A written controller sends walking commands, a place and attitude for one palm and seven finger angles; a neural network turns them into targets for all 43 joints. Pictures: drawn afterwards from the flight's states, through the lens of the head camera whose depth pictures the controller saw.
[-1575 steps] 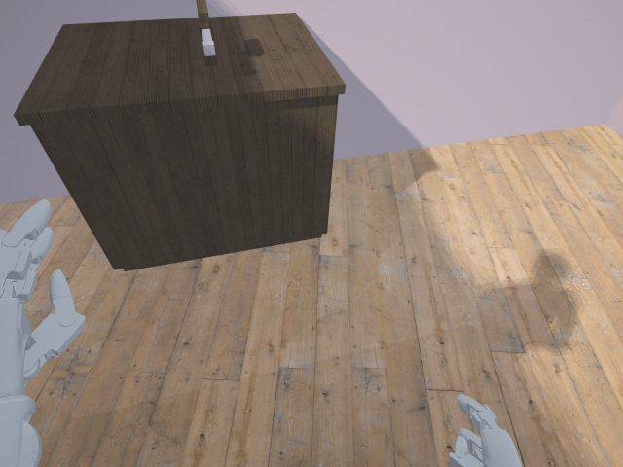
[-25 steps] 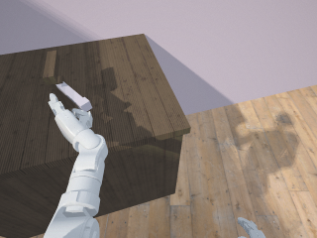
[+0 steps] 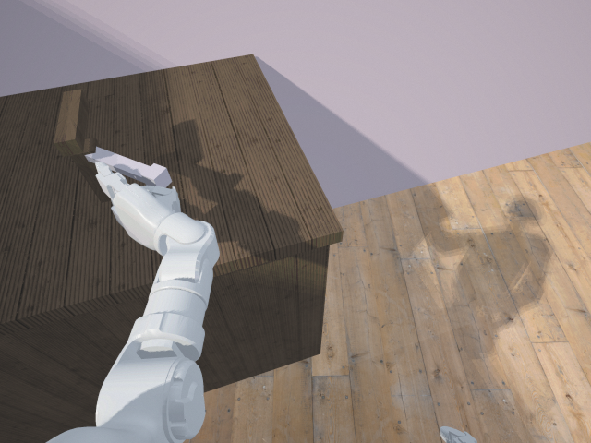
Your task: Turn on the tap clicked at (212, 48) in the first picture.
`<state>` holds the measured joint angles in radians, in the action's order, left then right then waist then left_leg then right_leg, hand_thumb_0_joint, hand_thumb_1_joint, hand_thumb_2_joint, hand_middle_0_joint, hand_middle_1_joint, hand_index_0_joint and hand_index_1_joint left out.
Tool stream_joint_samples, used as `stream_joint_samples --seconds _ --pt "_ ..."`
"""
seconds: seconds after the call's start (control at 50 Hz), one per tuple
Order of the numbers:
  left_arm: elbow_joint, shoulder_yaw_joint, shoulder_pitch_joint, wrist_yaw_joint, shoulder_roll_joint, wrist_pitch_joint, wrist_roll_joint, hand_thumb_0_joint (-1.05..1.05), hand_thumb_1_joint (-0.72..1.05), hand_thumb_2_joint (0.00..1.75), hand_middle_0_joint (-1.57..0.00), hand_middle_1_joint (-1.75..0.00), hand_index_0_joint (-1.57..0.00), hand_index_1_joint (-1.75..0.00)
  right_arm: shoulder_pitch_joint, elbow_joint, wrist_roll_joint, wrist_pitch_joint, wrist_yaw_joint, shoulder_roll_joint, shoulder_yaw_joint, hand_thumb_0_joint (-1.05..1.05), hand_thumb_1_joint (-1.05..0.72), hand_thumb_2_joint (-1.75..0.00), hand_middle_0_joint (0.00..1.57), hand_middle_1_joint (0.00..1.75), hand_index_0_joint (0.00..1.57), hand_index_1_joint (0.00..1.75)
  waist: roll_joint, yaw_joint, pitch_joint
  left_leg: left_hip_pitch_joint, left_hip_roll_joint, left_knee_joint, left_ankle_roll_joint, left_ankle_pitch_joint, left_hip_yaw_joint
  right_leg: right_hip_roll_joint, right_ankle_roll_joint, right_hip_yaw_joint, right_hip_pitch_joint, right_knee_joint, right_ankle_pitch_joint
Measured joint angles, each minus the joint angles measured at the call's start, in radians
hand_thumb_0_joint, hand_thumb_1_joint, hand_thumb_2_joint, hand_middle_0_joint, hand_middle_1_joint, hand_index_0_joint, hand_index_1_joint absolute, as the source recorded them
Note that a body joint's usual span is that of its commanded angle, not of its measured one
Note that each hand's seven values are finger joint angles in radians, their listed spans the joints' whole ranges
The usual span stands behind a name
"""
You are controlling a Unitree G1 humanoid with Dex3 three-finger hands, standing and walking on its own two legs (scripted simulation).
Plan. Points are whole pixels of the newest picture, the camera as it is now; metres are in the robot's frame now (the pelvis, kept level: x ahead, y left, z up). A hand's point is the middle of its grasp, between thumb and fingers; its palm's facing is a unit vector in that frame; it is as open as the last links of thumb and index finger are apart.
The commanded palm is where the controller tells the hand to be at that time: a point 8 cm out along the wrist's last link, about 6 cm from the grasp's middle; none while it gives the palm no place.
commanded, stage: push the lever round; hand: left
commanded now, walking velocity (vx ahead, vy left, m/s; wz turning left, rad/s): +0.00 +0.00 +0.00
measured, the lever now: (157, 178) +0.46 +0.22 +0.11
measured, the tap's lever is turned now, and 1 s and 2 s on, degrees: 46 71 71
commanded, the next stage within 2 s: lift the hand up off the lever in 0.68 s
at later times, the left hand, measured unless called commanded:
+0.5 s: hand (184, 180) +0.47 +0.18 +0.10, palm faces +0.83 -0.54 -0.14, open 7.7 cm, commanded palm +0.42 +0.20 +0.11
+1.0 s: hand (187, 165) +0.50 +0.18 +0.10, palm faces +0.82 -0.56 -0.12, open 7.8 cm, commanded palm +0.43 +0.20 +0.11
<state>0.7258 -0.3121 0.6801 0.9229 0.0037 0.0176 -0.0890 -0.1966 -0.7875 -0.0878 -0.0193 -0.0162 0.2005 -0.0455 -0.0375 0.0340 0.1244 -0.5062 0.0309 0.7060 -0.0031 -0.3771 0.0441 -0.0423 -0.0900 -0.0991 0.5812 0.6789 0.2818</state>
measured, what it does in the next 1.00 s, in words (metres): stands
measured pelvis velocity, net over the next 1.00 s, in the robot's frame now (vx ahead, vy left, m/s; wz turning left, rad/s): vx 0.00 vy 0.00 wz -0.02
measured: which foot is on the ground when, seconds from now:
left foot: down 0.00-1.00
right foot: down 0.00-1.00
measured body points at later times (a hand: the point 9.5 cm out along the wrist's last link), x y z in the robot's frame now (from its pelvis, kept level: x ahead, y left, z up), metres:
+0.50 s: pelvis -0.01 -0.01 -0.01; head +0.05 -0.03 +0.44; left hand +0.42 +0.20 +0.11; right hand +0.07 -0.26 -0.15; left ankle -0.02 +0.12 -0.72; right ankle +0.03 -0.06 -0.72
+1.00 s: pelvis +0.00 +0.00 -0.01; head +0.07 -0.02 +0.44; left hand +0.45 +0.20 +0.11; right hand +0.03 -0.25 -0.15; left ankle -0.02 +0.12 -0.72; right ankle +0.03 -0.06 -0.72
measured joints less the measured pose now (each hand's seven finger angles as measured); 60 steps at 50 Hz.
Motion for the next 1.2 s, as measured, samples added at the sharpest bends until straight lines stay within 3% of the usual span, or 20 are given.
stream_joint_samples --seconds 0.2,0.86,1.06,1.2 --pt "0.091 -0.057 0.092 0.036 0.018 -0.001 -0.023 0.00 0.93 0.91 -0.15 -0.15 -0.16 -0.15 -0.010 -0.014 -0.011 0.011 -0.012 0.005 -0.003 0.01 -0.91 -0.89 0.20 0.30 0.20 0.30 0.003 0.022 0.009 -0.044 -0.004 0.018 -0.006 -0.001 0.003 -0.003 -0.008 -0.005 0.043 0.016 0.000" --pt "0.302 -0.178 0.279 0.030 0.137 -0.057 -0.073 0.02 0.90 0.91 -0.15 -0.15 -0.16 -0.15 -0.079 -0.017 -0.032 0.033 -0.034 0.017 -0.008 0.01 -0.91 -0.89 0.20 0.30 0.20 0.30 0.000 0.085 0.018 -0.145 -0.013 0.063 -0.005 -0.014 -0.008 -0.012 -0.010 0.002 0.144 0.050 0.001" --pt "0.234 -0.195 0.222 0.013 0.130 -0.050 -0.054 0.02 0.90 0.90 -0.15 -0.15 -0.16 -0.15 -0.114 -0.010 -0.031 0.024 -0.046 0.015 -0.011 0.01 -0.91 -0.89 0.20 0.30 0.20 0.30 -0.005 0.078 0.022 -0.103 -0.018 0.034 0.001 -0.016 -0.021 -0.019 -0.003 0.017 0.106 0.022 -0.001" --pt "0.186 -0.135 0.184 0.003 0.112 -0.028 -0.045 0.02 0.90 0.90 -0.15 -0.15 -0.16 -0.15 -0.111 -0.020 -0.026 0.028 -0.047 0.017 -0.013 0.01 -0.91 -0.89 0.20 0.30 0.20 0.30 -0.006 0.061 0.015 -0.054 -0.015 0.013 0.004 -0.014 -0.009 -0.016 0.000 0.007 0.051 -0.005 -0.001"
